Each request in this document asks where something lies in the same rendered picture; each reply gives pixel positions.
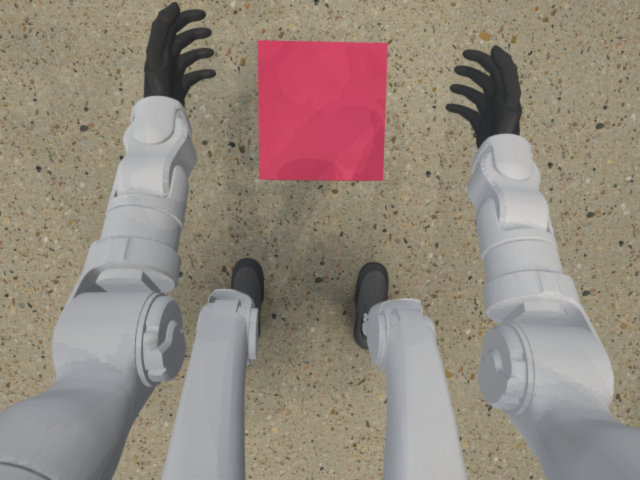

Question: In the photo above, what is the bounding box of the carton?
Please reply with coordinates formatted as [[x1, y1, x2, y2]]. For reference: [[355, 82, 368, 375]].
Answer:
[[258, 40, 388, 181]]

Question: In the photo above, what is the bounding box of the right robot forearm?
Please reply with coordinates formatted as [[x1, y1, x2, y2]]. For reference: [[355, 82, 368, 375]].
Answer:
[[467, 134, 614, 406]]

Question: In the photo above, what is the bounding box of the left robot forearm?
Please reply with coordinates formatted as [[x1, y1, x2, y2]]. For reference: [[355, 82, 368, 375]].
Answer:
[[52, 96, 197, 375]]

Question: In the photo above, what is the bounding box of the robot right hand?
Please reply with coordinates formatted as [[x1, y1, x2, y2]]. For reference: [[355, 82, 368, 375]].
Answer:
[[445, 45, 522, 149]]

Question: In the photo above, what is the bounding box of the robot right thigh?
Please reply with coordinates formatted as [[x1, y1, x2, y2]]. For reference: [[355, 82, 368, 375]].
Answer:
[[370, 308, 467, 480]]

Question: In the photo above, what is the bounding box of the right robot upper arm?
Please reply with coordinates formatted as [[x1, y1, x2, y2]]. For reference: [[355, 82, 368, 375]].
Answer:
[[477, 321, 640, 480]]

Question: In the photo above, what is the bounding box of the robot right foot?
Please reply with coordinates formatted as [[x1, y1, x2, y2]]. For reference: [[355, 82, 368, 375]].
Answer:
[[354, 262, 389, 350]]

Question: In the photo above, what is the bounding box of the left robot upper arm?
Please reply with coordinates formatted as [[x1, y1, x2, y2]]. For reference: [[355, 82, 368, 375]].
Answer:
[[0, 291, 186, 480]]

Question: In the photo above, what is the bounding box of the robot left hand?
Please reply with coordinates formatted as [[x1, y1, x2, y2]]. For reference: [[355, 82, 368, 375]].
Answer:
[[144, 2, 216, 108]]

